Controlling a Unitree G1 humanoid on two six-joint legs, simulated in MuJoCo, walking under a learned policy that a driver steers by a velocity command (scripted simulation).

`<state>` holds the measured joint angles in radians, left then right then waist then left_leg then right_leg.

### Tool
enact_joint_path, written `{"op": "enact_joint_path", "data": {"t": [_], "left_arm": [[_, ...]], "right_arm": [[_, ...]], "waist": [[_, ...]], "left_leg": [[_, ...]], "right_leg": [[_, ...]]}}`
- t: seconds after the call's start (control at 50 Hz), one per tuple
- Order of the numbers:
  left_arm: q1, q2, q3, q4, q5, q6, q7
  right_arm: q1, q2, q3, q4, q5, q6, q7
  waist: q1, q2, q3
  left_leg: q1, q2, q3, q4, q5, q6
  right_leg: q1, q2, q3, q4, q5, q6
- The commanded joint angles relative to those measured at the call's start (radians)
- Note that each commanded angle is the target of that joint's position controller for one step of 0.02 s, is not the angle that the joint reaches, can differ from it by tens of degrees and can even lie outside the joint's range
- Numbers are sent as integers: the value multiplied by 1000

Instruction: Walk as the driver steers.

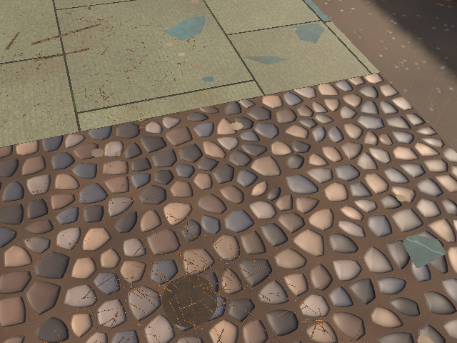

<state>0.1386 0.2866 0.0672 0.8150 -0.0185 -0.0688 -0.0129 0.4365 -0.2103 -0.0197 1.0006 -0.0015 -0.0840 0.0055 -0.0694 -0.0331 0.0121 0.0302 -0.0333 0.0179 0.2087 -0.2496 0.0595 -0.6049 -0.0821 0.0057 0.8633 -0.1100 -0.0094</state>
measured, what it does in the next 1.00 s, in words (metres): walks ahead, turning left: right foot, then left foot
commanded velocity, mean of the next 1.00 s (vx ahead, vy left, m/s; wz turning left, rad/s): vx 0.48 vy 0.00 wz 0.28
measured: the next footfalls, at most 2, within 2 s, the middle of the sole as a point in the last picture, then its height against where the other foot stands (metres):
right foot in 0.22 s outside the picture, level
left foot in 0.78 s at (171, 312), level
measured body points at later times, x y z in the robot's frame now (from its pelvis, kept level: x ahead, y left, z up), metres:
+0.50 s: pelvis +0.29 -0.05 +0.00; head +0.30 -0.05 +0.45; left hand +0.31 +0.22 -0.14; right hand +0.42 -0.32 -0.12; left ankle +0.37 +0.12 -0.67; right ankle +0.28 -0.13 -0.75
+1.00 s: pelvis +0.57 +0.05 +0.00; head +0.60 +0.07 +0.44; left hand +0.65 +0.36 -0.11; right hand +0.74 -0.19 -0.11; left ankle +0.57 +0.11 -0.75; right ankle +0.68 -0.11 -0.67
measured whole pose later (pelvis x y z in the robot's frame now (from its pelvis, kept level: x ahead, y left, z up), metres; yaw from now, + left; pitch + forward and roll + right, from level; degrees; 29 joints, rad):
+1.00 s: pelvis +0.57 +0.05 +0.00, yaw +20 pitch +2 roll +0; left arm 0.11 0.30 0.04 0.79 0.01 -0.11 0.00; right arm 0.30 -0.27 -0.07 0.75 0.01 -0.06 0.02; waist -0.03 -0.02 0.04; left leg -0.23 -0.12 -0.05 0.36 -0.15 0.11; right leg -0.60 -0.09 0.08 1.01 -0.27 0.03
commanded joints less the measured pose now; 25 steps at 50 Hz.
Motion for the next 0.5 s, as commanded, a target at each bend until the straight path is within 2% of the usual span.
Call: {"op": "enact_joint_path", "data": {"t": [0.02,0.08,0.14,0.18,0.2,0.22,0.24,0.26,0.28,0.3,0.32,0.34,0.36,0.4,0.44,0.5], "left_arm": [[-187,2,-14,-110,-2,-17,-10],[-264,8,-19,-136,-9,-22,-23],[-290,34,-15,-154,-10,-31,-37],[-213,77,2,-138,-7,-33,-37],[-92,110,21,-104,-8,-31,-31],[87,149,43,-49,-9,-25,-20],[269,220,58,-10,5,-17,-6],[288,235,53,13,11,-20,-20],[235,131,28,12,2,-22,-21],[141,101,17,0,2,-26,-18],[67,88,13,-10,9,-33,-19],[28,63,7,-12,20,-41,-21],[12,46,2,-3,32,-47,-22],[21,40,1,22,26,-58,-24],[39,69,8,45,30,-65,-15],[67,96,12,64,34,-63,2]], "right_arm": [[19,-181,-30,-37,0,-3,-18],[61,-185,-32,-17,10,-1,-22],[59,-195,-42,-10,18,7,-24],[35,-220,-53,-18,13,16,-26],[21,-226,-56,-23,7,25,-26],[9,-215,-50,-34,1,33,-26],[30,-168,-32,-60,-21,31,-27],[174,-19,6,-51,-1,9,-11],[63,-150,-23,-59,30,-18,-4],[-49,-199,-39,-100,54,-34,-2],[-92,-188,-39,-105,52,-39,-10],[-102,-178,-46,-102,39,-32,-15],[-69,-156,-46,-95,35,-17,-15],[-49,-116,-44,-94,36,10,-17],[-106,-117,-46,-125,31,27,-22],[-192,-124,-48,-165,23,22,-15]], "waist": [[-18,118,106],[-28,118,141],[2,120,135],[63,146,53],[129,161,-32],[212,153,-140],[248,4,-295],[149,-264,-436],[186,-143,-304],[162,-98,-139],[127,9,-70],[96,25,-31],[62,-8,-35],[42,-25,-12],[42,-24,33],[62,-4,54]], "left_leg": [[-56,208,-117,-118,308,108],[-52,235,-103,-133,295,118],[48,280,-93,-78,421,105],[104,290,-80,46,743,84],[100,271,-59,191,917,69],[-5,229,-36,401,919,40],[-260,156,-10,732,520,16],[-595,-39,-94,1043,-304,-30],[-698,15,-178,1138,-308,-8],[-744,65,-141,1129,-208,7],[-695,118,-125,1083,-113,5],[-650,148,-120,1034,-59,-2],[-586,174,-131,1009,-27,-5],[-560,187,-129,964,-21,-17],[-626,193,-138,907,39,-34],[-702,177,-148,740,217,-47]], "right_leg": [[-67,21,-38,-188,134,22],[-20,41,-44,-293,190,8],[-9,47,-27,-351,146,-35],[120,89,-51,-349,79,-70],[274,122,-74,-348,60,-98],[529,108,-58,-347,77,-132],[856,-108,206,-313,19,-196],[1095,-318,724,-490,-271,-361],[985,-271,730,-585,-376,-307],[822,-240,563,-613,-308,-264],[666,-213,438,-643,-161,-243],[561,-177,336,-667,-55,-227],[498,-153,264,-696,-16,-215],[422,-139,176,-743,16,-218],[388,-141,109,-779,42,-220],[423,-125,18,-790,113,-203]]}}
